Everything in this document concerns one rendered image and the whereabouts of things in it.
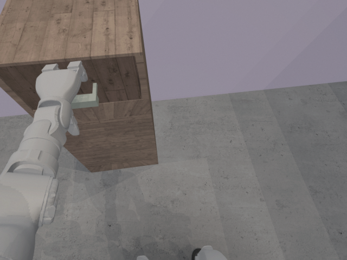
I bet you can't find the right robot shin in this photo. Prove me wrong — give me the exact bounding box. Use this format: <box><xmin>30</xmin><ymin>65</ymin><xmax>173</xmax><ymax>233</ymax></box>
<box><xmin>199</xmin><ymin>246</ymin><xmax>213</xmax><ymax>253</ymax></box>

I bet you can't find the left robot forearm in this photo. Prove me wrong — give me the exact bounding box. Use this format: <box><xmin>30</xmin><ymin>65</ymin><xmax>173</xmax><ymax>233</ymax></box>
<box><xmin>0</xmin><ymin>96</ymin><xmax>72</xmax><ymax>181</ymax></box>

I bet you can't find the robot left upper arm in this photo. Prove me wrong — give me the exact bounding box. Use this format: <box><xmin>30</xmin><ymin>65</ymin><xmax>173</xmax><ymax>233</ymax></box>
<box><xmin>0</xmin><ymin>172</ymin><xmax>59</xmax><ymax>260</ymax></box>

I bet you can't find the cabinet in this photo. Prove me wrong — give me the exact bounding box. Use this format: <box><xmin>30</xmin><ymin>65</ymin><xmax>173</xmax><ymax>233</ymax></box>
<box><xmin>0</xmin><ymin>0</ymin><xmax>158</xmax><ymax>173</ymax></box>

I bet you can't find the handle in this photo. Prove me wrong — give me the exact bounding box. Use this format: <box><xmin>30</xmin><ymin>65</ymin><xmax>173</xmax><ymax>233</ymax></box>
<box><xmin>71</xmin><ymin>83</ymin><xmax>99</xmax><ymax>109</ymax></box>

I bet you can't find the robot left hand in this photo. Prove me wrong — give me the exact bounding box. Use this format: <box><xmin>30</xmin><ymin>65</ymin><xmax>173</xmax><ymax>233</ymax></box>
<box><xmin>35</xmin><ymin>61</ymin><xmax>88</xmax><ymax>135</ymax></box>

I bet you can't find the drawer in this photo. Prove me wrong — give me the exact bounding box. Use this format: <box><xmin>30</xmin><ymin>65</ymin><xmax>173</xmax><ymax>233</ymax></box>
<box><xmin>0</xmin><ymin>56</ymin><xmax>142</xmax><ymax>110</ymax></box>

